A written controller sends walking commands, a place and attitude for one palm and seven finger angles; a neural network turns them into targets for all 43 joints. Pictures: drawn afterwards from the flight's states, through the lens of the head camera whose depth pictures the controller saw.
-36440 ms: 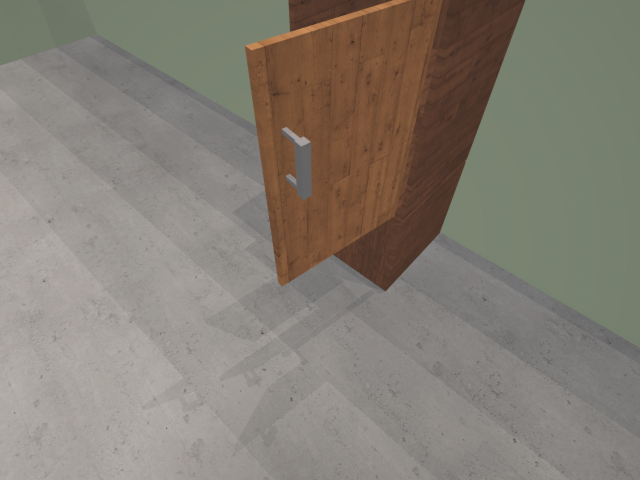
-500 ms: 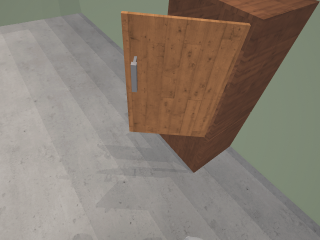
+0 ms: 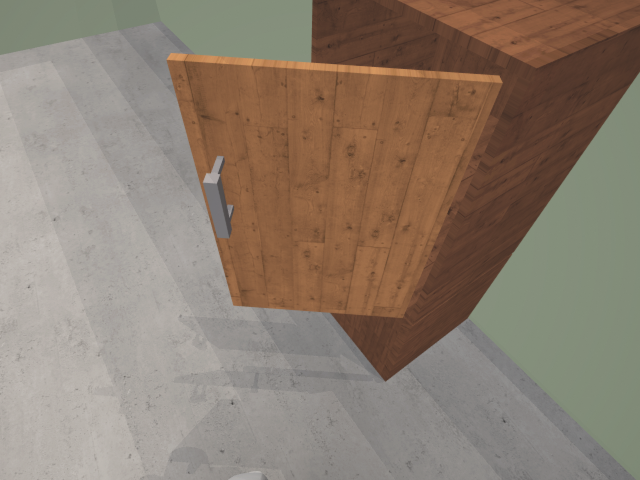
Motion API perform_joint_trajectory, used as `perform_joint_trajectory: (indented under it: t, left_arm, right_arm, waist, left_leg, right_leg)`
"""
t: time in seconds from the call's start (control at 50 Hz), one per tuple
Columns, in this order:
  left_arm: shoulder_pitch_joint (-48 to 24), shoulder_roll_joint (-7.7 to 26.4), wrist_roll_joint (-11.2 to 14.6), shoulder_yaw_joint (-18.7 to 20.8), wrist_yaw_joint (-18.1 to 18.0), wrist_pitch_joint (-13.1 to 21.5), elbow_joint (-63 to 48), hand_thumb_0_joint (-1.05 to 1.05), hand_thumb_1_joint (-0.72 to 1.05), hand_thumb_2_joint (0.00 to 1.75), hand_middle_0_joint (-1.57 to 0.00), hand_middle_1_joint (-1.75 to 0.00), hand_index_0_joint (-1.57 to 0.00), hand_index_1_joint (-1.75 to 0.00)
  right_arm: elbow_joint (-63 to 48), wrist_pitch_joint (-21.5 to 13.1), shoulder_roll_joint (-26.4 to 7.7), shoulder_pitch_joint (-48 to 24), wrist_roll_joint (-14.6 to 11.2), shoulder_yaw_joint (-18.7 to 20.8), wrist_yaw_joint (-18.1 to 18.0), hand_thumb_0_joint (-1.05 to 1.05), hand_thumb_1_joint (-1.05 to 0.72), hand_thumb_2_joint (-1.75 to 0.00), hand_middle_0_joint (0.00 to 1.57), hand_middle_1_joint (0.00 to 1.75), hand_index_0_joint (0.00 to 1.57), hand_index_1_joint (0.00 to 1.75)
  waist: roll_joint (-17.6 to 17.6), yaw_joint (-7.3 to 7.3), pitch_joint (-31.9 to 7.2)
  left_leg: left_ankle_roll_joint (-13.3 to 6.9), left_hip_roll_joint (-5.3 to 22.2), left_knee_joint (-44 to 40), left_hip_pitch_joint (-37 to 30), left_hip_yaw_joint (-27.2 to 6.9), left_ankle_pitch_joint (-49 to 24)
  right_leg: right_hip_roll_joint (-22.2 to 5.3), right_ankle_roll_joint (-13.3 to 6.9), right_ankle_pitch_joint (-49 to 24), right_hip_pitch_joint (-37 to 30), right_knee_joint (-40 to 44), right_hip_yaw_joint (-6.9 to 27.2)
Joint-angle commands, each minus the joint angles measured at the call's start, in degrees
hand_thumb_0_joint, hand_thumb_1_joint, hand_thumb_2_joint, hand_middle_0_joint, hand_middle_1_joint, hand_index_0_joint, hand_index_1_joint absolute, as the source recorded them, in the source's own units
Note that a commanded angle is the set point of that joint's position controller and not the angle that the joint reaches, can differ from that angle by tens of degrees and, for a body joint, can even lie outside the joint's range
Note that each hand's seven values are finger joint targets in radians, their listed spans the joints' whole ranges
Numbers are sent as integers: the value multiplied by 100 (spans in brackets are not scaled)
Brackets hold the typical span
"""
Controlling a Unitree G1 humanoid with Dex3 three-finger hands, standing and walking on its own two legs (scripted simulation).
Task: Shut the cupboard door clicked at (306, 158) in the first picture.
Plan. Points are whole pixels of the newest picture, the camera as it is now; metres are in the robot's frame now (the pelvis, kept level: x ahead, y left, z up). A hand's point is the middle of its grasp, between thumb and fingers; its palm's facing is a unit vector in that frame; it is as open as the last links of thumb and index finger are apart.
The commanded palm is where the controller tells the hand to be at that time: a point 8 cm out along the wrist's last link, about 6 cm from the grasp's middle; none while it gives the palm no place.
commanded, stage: come to a stop and stand still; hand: left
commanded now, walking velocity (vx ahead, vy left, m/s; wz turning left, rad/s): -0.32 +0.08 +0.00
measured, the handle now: (221, 198) +0.50 +0.18 +0.04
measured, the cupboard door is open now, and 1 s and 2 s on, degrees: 51 51 51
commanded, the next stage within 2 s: look again from close up in 1.52 s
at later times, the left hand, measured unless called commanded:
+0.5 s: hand out of the picture +0.05 +0.19 -0.17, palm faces +0.02 -0.95 -0.32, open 7.4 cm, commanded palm none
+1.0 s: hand out of the picture -0.02 +0.16 -0.18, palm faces +0.03 -0.98 -0.18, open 7.3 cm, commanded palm none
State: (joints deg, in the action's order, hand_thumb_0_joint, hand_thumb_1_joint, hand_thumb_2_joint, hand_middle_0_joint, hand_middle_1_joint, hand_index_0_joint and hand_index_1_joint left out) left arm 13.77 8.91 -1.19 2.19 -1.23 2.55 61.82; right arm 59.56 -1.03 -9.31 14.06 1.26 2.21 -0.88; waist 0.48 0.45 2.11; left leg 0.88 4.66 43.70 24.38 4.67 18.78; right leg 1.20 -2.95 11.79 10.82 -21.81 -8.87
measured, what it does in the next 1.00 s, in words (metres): steps on the spot: left foot, then left foot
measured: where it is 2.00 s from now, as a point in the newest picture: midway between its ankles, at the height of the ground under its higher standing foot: outside the picture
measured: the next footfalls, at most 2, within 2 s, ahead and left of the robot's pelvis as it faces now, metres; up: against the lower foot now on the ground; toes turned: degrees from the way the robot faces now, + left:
left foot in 0.06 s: +0.11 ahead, +0.11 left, +0.00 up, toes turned +5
left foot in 0.70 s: +0.00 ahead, +0.11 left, +0.00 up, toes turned +2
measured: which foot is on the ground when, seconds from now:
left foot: up 0.00-0.04, down 0.06-0.42, up 0.44-0.68, down 0.70-1.00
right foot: down 0.00-1.00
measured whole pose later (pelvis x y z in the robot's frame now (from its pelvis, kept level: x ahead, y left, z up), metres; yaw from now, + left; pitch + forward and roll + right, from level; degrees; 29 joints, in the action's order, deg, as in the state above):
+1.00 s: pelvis -0.03 -0.01 +0.00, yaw -1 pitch -2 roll +0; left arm 13.9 10.1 -0.4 0.6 -1.4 -1.1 63.9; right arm 64.3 1.0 -7.2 16.2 0.9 -0.1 -1.4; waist -1.4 -0.5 2.3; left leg 0.2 1.0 21.9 7.0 2.1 12.9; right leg 0.6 -1.2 9.0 10.1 -21.1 -2.0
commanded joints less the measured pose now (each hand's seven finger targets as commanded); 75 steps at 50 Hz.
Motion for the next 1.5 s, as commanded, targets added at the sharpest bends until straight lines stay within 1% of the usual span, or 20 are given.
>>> perform_joint_trajectory:
  t: [0.0,0.04,0.06,0.1,0.2,0.3,0.36,0.38,0.4,0.42,0.44,0.48,0.58,0.64,0.68,0.72,0.76,0.84,0.96,1.48]
  left_arm:
    - [215,490,72,0,-49,74,-64,0,90,90,-20,-30,-20,-30]
    - [468,347,87,-47,-118,-48,-80,0,90,90,-20,-30,-20,-30]
    - [517,327,79,-50,-167,-128,-78,0,90,90,-20,-30,-20,-30]
    - [566,412,36,-39,-157,-258,-33,0,90,90,-20,-30,-20,-30]
    - [595,615,40,54,-138,-347,-202,0,90,90,-20,-30,-20,-30]
    - [466,545,15,141,-109,-495,-512,0,90,90,-20,-30,-20,-30]
    - [853,515,-38,132,-94,-437,-477,0,90,90,-20,-30,-20,-30]
    - [813,766,-94,163,-111,-395,-512,0,90,90,-20,-30,-20,-30]
    - [557,1142,-116,199,-109,-360,-569,0,90,90,-20,-30,-20,-30]
    - [367,1222,-71,157,-85,-326,-609,0,90,90,-20,-30,-20,-30]
    - [175,1106,-78,140,-94,-313,-649,0,90,90,-20,-30,-20,-30]
    - [-110,1015,-61,94,-97,-272,-661,0,90,90,-20,-30,-20,-30]
    - [147,1135,-23,81,-106,-194,-481,0,90,90,-20,-30,-20,-30]
    - [79,1017,64,28,-97,-177,-342,0,90,90,-20,-30,-20,-30]
    - [156,737,127,-24,-90,-185,-319,0,90,90,-20,-30,-20,-30]
    - [44,706,87,-37,-82,-213,-257,0,90,90,-20,-30,-20,-30]
    - [-70,736,79,-27,-61,-293,-143,0,90,90,-20,-30,-20,-30]
    - [97,677,52,-56,-24,-305,0,0,90,90,-20,-30,-20,-30]
    - [253,582,67,-69,-20,-253,59,0,90,90,-20,-30,-20,-30]
    - [838,147,34,-144,-98,-209,360,0,90,90,-20,-30,-20,-30]
  right_arm:
    - [147,-63,-63,784,-48,-131,-13,0,-90,-90,20,30,20,30]
    - [94,-99,-619,710,-60,-49,-86,0,-90,-90,20,30,20,30]
    - [57,-25,-729,548,-55,-32,-121,0,-90,-90,20,30,20,30]
    - [-41,44,-673,158,-95,-34,-186,0,-90,-90,20,30,20,30]
    - [-206,171,-991,161,-88,147,-252,0,-90,-90,20,30,20,30]
    - [-394,260,-1187,-128,-8,280,-255,0,-90,-90,20,30,20,30]
    - [-522,287,-1081,-523,-31,258,-191,0,-90,-90,20,30,20,30]
    - [-568,311,-851,-474,-82,249,-149,0,-90,-90,20,30,20,30]
    - [-612,348,-535,-442,-121,199,-84,0,-90,-90,20,30,20,30]
    - [-590,414,-579,-540,-106,202,-39,0,-90,-90,20,30,20,30]
    - [-578,448,-478,-564,-81,192,-26,0,-90,-90,20,30,20,30]
    - [-370,425,-507,-449,-80,154,-26,0,-90,-90,20,30,20,30]
    - [-157,301,-415,-188,-126,36,-36,0,-90,-90,20,30,20,30]
    - [103,193,-436,155,-117,-9,-73,0,-90,-90,20,30,20,30]
    - [156,84,-698,130,-62,-27,-122,0,-90,-90,20,30,20,30]
    - [210,116,-694,35,-56,-66,-140,0,-90,-90,20,30,20,30]
    - [305,129,-597,21,-63,-91,-117,0,-90,-90,20,30,20,30]
    - [332,161,-497,228,-43,-104,-107,0,-90,-90,20,30,20,30]
    - [341,127,-457,608,-38,-93,-99,0,-90,-90,20,30,20,30]
    - [455,-19,-202,985,-91,-139,-180,0,-90,-90,20,30,20,30]
  waist:
    - [-140,147,-475]
    - [579,-10,-561]
    - [574,-30,-299]
    - [908,-104,34]
    - [830,-12,-665]
    - [658,-27,-788]
    - [172,-291,-825]
    - [-724,-237,-782]
    - [-1757,-140,-440]
    - [-1543,-187,-287]
    - [-1172,-106,-125]
    - [-1126,21,-28]
    - [-850,-67,-437]
    - [-730,38,-541]
    - [126,-106,-728]
    - [-107,-130,-384]
    - [671,-140,60]
    - [254,-148,696]
    - [-296,-72,314]
    - [0,-77,490]
  left_leg:
    - [115,-43,-1980,-1557,-222,-1961]
    - [-295,849,-1786,-1894,-852,-4856]
    - [-456,963,-1834,-1573,-865,-4657]
    - [-545,863,-2039,-1421,-921,-4347]
    - [-810,1191,-1883,-2214,-1097,-5555]
    - [-1268,1578,-1967,-2085,-1345,-4941]
    - [-815,1003,-1532,-1375,-882,-3300]
    - [-438,389,-1113,-863,-558,-1796]
    - [-73,-373,-608,-352,-69,195]
    - [-16,-428,259,-539,-345,1233]
    - [-53,-370,658,-525,-555,1267]
    - [-20,-336,957,-289,-532,994]
    - [101,-332,-618,-621,-303,624]
    - [57,-251,-2230,-1584,-422,-918]
    - [-138,348,-2146,-1969,-852,-2564]
    - [-86,313,-2173,-1689,-698,-1806]
    - [-123,304,-2675,-1171,-863,-857]
    - [-117,95,-2925,-823,-770,42]
    - [-147,2,-2830,-1139,-670,-23]
    - [-233,118,-2951,-1118,-828,-472]
  right_leg:
    - [-1236,-350,-2382,31,-66,806]
    - [-773,135,-1029,147,-351,616]
    - [-675,194,-370,93,-214,622]
    - [-663,254,-471,144,-338,622]
    - [-528,265,151,317,-1080,603]
    - [-278,256,1592,817,-2164,858]
    - [-363,227,-72,-8,-656,935]
    - [-837,93,-974,-222,28,1664]
    - [-1806,-321,-1575,-99,422,2494]
    - [-2232,-819,-1380,508,662,2598]
    - [-2062,-962,-1461,709,606,2393]
    - [-1710,-931,-2326,381,280,2041]
    - [-1454,-764,-3286,-642,-177,1675]
    - [-1208,-324,-2589,-475,-357,1571]
    - [-778,47,-1850,-379,-296,1307]
    - [-710,102,-1188,-334,84,1325]
    - [-634,123,-189,-415,203,1202]
    - [-610,97,438,-194,586,1367]
    - [-649,156,650,-98,714,1424]
    - [-617,183,-383,-65,263,1207]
